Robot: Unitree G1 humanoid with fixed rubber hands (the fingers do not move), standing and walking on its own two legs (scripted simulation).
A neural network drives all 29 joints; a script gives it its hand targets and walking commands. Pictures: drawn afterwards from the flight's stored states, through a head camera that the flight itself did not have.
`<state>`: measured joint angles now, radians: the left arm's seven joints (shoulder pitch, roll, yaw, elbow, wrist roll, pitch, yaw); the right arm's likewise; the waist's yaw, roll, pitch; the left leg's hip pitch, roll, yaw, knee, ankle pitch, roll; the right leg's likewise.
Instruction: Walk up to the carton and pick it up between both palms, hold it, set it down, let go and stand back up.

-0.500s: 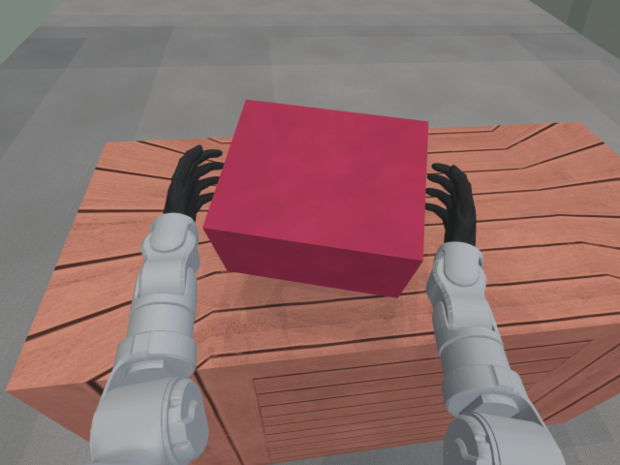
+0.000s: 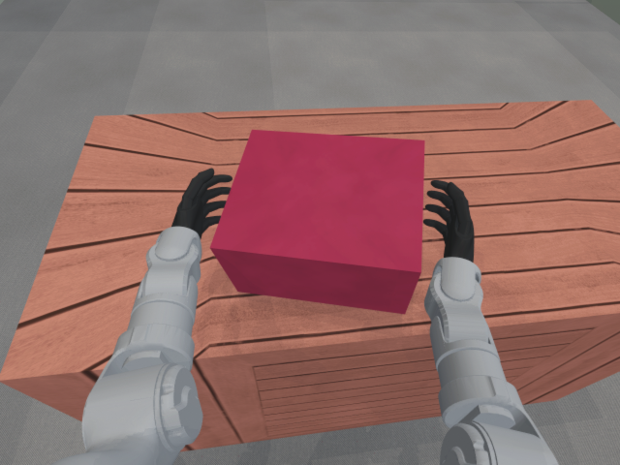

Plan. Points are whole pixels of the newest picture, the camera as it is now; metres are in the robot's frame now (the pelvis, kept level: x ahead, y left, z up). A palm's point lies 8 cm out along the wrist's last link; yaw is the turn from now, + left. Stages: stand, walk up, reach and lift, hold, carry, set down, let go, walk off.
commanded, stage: set down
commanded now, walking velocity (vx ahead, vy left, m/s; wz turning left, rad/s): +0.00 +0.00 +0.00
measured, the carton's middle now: (326, 219) +0.47 -0.04 +0.03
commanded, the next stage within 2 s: none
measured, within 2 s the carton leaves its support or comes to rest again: rests again in 1.88 s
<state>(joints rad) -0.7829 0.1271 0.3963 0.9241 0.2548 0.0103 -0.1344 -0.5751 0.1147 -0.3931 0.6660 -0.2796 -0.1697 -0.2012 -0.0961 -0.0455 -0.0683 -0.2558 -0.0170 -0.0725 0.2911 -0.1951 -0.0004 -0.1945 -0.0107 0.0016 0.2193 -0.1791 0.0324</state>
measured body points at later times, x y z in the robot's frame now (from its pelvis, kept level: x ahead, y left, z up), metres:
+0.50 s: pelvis -0.01 +0.00 +0.00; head +0.03 +0.02 +0.45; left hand +0.43 +0.16 +0.06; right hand +0.36 -0.19 +0.07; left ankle -0.04 +0.12 -0.75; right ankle -0.06 -0.13 -0.75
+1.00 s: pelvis -0.01 +0.00 +0.00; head +0.05 +0.02 +0.44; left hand +0.44 +0.15 +0.05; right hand +0.36 -0.20 +0.05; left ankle -0.04 +0.12 -0.75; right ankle -0.06 -0.13 -0.75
